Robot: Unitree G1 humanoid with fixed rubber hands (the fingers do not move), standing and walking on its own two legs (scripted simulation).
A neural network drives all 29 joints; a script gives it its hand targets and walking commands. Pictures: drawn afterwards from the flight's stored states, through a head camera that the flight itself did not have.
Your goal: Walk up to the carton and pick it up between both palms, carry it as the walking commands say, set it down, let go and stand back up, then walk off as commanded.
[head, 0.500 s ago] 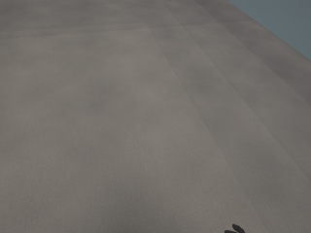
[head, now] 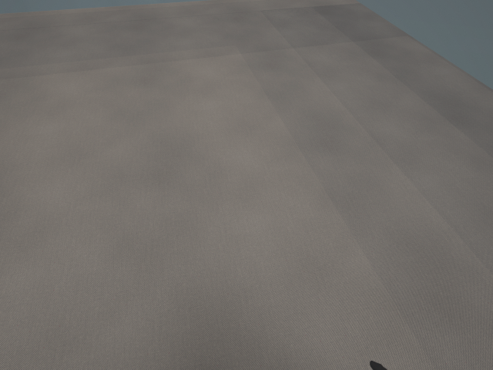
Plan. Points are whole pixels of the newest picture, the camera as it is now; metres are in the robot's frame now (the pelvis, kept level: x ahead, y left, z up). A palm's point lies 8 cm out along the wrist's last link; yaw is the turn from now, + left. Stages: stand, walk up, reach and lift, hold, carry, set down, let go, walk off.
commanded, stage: stand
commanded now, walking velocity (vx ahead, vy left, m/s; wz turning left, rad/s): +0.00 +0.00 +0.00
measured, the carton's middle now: out of the picture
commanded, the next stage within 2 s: walk off in 0.88 s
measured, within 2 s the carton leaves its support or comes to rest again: neither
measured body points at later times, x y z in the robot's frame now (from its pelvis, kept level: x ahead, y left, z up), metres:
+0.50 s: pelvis +0.00 +0.00 +0.00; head +0.00 +0.01 +0.45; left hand +0.06 +0.24 -0.15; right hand +0.08 -0.24 -0.14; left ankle +0.07 +0.12 -0.74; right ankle -0.03 -0.12 -0.74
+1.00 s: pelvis +0.00 +0.00 +0.00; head +0.00 +0.01 +0.45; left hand +0.06 +0.24 -0.15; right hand +0.07 -0.24 -0.14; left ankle +0.07 +0.12 -0.74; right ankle -0.03 -0.12 -0.74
